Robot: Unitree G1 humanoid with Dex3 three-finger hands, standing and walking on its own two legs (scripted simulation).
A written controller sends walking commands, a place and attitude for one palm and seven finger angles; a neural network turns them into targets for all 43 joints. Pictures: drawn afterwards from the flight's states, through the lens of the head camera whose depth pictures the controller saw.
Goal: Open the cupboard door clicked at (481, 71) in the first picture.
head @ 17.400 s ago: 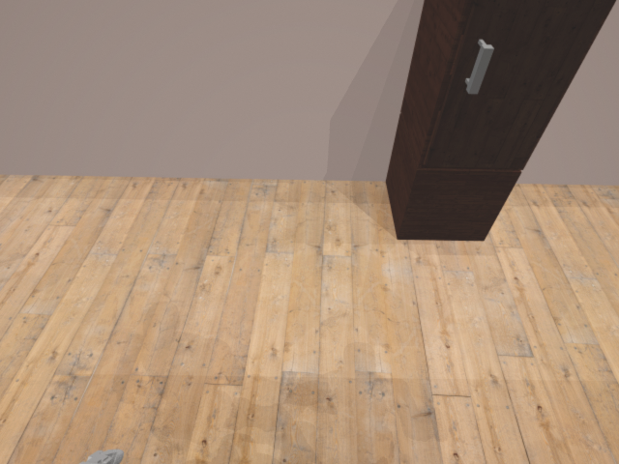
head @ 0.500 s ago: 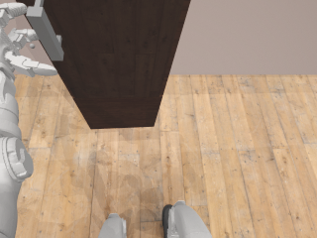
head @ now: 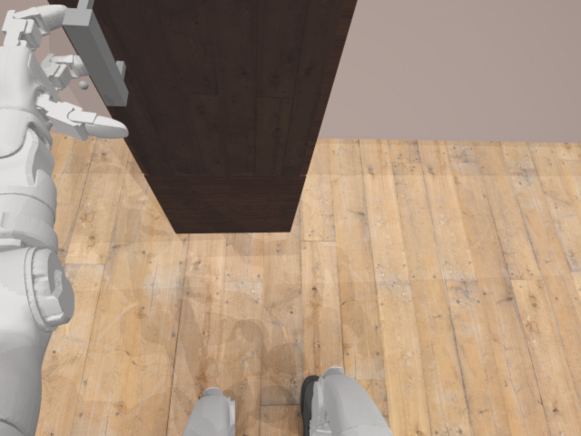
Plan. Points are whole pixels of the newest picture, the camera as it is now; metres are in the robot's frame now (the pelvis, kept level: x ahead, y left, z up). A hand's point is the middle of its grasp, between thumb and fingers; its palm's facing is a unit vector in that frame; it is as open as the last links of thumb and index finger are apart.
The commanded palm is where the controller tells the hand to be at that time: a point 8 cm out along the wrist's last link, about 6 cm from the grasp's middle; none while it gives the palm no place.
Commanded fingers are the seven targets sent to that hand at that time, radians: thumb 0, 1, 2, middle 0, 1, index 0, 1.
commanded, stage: slide the fingers in behind the handle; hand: left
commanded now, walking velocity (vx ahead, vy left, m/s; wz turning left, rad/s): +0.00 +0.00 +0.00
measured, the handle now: (103, 49) +0.59 +0.21 +0.09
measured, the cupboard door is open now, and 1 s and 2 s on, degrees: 0 0 52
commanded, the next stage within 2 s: close the thumb around the handle in 0.04 s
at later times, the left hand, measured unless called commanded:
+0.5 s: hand (112, 73) +0.55 +0.19 +0.09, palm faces -0.02 -1.00 -0.04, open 10.2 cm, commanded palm +0.54 +0.23 +0.08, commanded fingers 0.00 0.56 0.76 -0.38 -1.31 -0.38 -1.31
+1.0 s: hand (117, 72) +0.55 +0.19 +0.09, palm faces -0.04 -1.00 -0.01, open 5.9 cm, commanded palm +0.53 +0.23 +0.08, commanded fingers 0.00 0.90 0.90 -0.40 -1.35 -0.40 -1.35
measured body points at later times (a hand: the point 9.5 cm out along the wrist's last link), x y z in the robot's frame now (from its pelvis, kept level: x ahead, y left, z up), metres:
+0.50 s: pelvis -0.02 +0.01 -0.01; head +0.15 +0.02 +0.41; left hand +0.55 +0.25 +0.09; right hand -0.07 -0.25 -0.11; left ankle -0.03 +0.13 -0.68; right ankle +0.04 -0.14 -0.68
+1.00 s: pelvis -0.01 +0.01 +0.00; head +0.15 +0.02 +0.42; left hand +0.55 +0.24 +0.09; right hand -0.05 -0.25 -0.10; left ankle -0.03 +0.13 -0.68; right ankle +0.04 -0.14 -0.68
